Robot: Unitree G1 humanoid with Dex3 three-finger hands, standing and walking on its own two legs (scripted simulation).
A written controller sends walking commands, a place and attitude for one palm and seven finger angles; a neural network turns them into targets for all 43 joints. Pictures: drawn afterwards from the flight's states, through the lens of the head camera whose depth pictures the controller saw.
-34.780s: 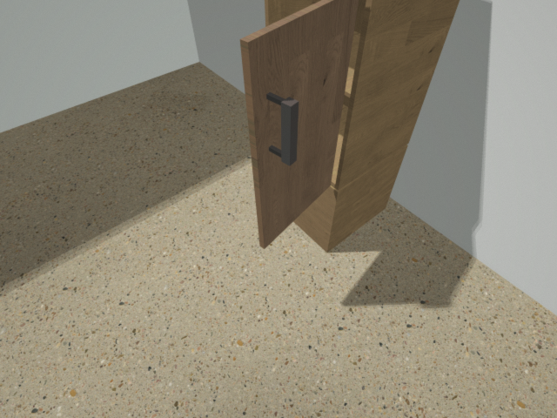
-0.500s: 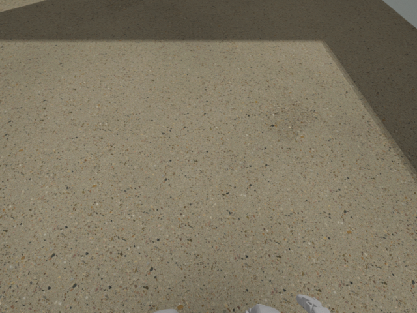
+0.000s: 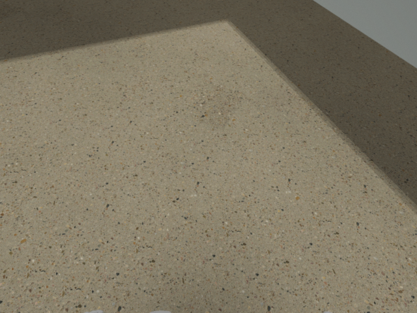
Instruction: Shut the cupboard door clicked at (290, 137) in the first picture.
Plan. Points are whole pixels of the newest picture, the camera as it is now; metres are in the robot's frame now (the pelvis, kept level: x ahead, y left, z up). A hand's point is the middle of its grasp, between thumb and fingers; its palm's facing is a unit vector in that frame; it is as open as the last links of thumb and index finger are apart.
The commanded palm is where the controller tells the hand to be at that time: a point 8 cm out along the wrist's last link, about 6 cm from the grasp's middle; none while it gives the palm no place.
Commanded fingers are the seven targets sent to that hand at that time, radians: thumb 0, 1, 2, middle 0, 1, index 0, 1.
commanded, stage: turn to face it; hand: left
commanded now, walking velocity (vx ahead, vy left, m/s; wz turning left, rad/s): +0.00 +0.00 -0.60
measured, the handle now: out of the picture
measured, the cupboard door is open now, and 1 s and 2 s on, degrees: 62 62 62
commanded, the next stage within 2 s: none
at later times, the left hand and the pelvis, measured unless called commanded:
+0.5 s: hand (144, 290) +0.18 +0.15 -0.15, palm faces -0.30 -0.91 -0.28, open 7.4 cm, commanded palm none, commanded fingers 0.00 0.90 0.90 -0.20 -0.30 -0.20 -0.30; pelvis +0.01 -0.02 +0.00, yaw -18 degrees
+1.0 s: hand (155, 259) +0.24 +0.14 -0.16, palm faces -0.53 -0.82 -0.21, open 7.4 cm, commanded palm none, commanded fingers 0.00 0.90 0.90 -0.20 -0.30 -0.20 -0.30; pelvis +0.04 +0.01 +0.01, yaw -35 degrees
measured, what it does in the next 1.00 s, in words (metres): steps on the spot, turning right: left foot, then right foot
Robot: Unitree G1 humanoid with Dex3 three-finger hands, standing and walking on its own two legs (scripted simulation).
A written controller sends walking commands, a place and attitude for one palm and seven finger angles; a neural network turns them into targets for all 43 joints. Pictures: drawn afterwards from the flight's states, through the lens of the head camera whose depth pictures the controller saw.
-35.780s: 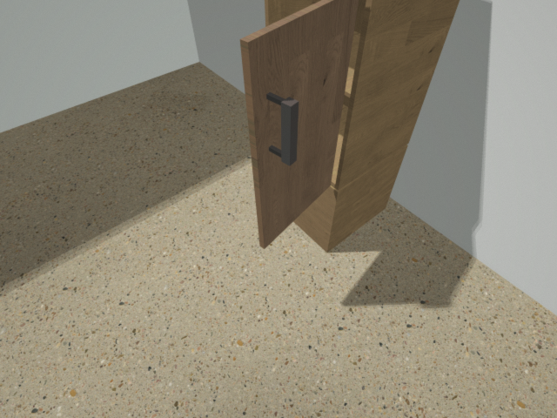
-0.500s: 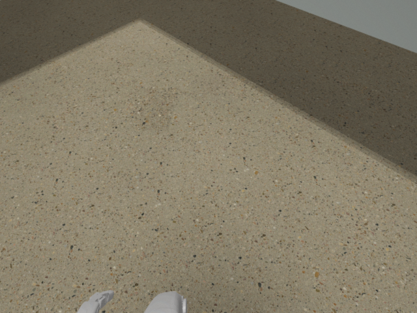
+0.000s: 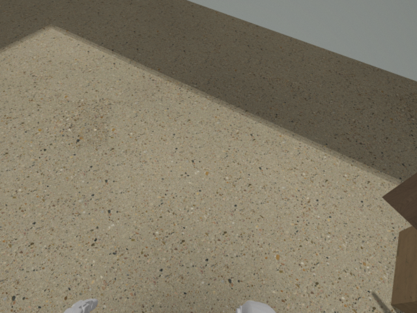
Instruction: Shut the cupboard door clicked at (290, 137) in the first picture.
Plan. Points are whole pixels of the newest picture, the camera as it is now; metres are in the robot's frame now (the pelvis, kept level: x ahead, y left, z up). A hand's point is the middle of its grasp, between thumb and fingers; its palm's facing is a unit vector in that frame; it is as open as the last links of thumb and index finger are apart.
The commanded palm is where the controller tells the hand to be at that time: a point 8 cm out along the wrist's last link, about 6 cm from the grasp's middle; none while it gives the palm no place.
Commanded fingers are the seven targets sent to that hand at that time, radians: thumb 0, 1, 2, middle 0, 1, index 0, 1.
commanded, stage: turn to face it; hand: left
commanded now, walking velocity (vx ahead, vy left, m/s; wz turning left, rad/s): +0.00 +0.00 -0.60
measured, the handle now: out of the picture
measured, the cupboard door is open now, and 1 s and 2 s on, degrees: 62 62 62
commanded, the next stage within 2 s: take the last steps up to it in 1.46 s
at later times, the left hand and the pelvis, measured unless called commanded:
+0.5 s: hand (144, 296) +0.16 +0.15 -0.18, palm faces -0.28 -0.94 -0.21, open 7.4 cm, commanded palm none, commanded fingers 0.00 0.90 0.90 -0.20 -0.30 -0.20 -0.30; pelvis +0.03 -0.02 -0.01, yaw -17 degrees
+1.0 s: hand (186, 263) +0.24 +0.06 -0.16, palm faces -0.56 -0.78 -0.29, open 7.4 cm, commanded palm none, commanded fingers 0.00 0.90 0.90 -0.20 -0.30 -0.20 -0.30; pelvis +0.03 -0.05 -0.01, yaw -36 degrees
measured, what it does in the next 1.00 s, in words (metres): steps on the spot, turning right: right foot, then left foot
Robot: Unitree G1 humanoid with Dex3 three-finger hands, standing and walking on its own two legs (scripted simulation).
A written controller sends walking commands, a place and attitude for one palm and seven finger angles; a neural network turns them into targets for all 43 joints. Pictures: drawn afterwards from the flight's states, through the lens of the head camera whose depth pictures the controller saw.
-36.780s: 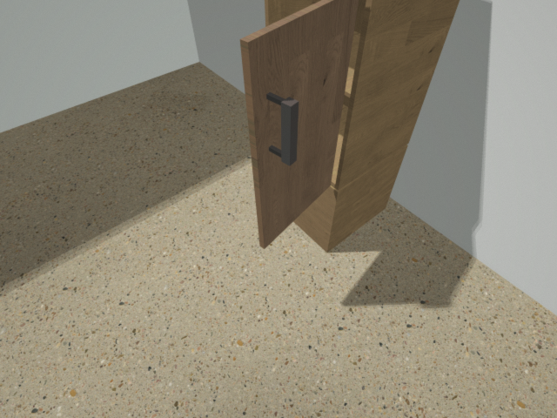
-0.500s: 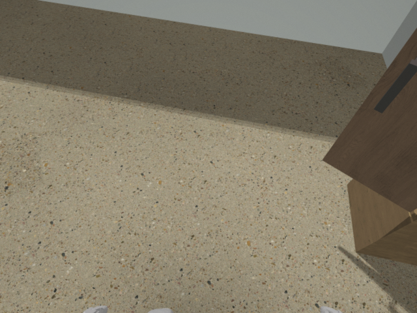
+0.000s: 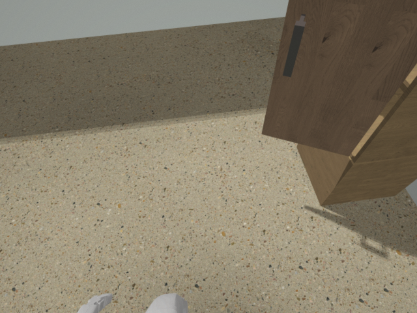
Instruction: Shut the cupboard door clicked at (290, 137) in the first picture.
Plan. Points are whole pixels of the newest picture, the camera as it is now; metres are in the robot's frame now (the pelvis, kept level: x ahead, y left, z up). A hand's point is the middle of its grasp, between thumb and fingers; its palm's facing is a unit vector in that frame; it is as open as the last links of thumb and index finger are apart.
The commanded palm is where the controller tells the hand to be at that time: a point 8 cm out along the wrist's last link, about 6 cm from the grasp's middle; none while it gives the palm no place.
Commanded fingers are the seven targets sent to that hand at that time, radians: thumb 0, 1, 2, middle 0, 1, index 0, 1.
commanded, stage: turn to face it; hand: left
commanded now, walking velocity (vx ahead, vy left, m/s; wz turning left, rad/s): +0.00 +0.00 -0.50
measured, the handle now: (294, 46) +0.74 -0.20 +0.07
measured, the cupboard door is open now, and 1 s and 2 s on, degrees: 62 62 62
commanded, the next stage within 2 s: take the last steps up to it in 0.46 s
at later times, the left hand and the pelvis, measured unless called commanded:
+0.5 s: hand (124, 292) +0.17 +0.21 -0.16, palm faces -0.22 -0.95 -0.21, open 7.4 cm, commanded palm none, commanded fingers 0.00 0.90 0.90 -0.20 -0.30 -0.20 -0.30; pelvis +0.03 +0.03 +0.01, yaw -13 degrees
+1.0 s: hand (149, 289) +0.18 +0.16 -0.19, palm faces -0.33 -0.93 -0.14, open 7.4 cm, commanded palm none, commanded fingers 0.00 0.90 0.90 -0.20 -0.30 -0.20 -0.30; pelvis +0.11 -0.01 +0.00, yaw -21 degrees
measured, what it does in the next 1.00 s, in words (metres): walks ahead, turning right: left foot, then right foot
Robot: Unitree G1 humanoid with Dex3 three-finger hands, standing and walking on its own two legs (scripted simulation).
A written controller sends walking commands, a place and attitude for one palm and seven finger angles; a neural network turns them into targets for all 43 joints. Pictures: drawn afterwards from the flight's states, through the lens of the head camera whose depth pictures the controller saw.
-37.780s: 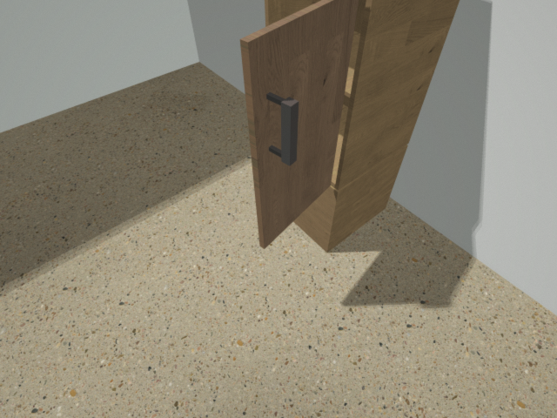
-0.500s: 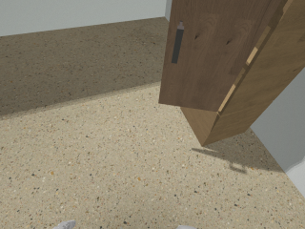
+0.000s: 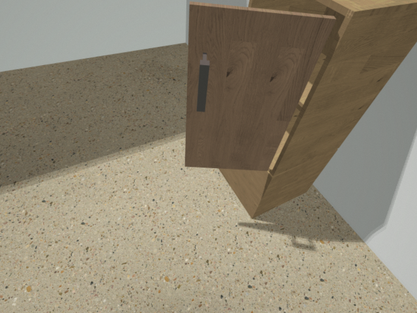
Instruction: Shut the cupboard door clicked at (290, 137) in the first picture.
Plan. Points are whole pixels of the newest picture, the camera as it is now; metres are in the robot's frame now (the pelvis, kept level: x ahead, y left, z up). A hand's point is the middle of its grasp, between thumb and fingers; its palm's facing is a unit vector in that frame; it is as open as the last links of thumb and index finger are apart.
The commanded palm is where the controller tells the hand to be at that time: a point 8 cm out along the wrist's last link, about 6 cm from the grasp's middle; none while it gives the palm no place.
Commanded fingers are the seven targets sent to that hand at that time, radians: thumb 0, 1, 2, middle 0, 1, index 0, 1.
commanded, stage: take the last steps up to it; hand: left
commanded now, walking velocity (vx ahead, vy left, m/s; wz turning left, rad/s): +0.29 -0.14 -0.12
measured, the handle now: (202, 82) +0.65 +0.05 +0.08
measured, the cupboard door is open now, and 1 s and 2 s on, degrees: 62 62 62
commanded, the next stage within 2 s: come to a stop and stand still in 0.38 s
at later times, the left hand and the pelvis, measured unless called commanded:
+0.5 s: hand (178, 257) +0.27 +0.07 -0.16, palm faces -0.07 -0.98 -0.20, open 7.4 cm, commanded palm none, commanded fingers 0.00 0.90 0.90 -0.20 -0.30 -0.20 -0.30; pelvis +0.16 -0.10 +0.00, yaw -1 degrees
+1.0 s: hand (176, 276) +0.23 +0.07 -0.15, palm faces +0.04 -0.96 -0.27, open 7.4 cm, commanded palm none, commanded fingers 0.00 0.90 0.90 -0.20 -0.30 -0.20 -0.30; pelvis +0.21 -0.12 +0.01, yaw -1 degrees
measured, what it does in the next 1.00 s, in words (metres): walks ahead: right foot, then left foot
